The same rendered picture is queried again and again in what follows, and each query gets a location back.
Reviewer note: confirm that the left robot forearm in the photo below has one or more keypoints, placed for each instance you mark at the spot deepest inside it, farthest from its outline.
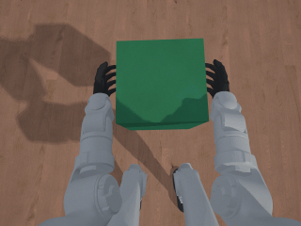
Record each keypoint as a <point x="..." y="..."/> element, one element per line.
<point x="95" y="152"/>

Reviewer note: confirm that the left robot shin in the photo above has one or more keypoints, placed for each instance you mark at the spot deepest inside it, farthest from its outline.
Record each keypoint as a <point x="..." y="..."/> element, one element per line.
<point x="133" y="166"/>

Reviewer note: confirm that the carton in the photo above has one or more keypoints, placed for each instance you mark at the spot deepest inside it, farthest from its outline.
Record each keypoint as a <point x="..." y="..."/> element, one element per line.
<point x="161" y="84"/>

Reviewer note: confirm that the robot left hand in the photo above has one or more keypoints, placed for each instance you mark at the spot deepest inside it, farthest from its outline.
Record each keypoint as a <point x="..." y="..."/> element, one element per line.
<point x="101" y="85"/>

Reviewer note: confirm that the robot right upper arm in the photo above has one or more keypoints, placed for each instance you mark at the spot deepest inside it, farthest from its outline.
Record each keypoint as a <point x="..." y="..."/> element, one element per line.
<point x="242" y="201"/>

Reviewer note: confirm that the robot left upper arm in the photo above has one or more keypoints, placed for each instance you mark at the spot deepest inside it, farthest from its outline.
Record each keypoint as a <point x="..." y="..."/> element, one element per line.
<point x="89" y="201"/>

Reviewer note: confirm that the right robot forearm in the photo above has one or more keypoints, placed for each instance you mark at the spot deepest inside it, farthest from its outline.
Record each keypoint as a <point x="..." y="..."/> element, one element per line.
<point x="232" y="150"/>

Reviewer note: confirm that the robot right hand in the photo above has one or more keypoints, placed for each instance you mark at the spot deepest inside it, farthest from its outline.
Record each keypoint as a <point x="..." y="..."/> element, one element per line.
<point x="220" y="80"/>

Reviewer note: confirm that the robot left thigh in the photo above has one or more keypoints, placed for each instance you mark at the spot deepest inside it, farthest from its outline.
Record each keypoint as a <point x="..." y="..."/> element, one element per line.
<point x="132" y="189"/>

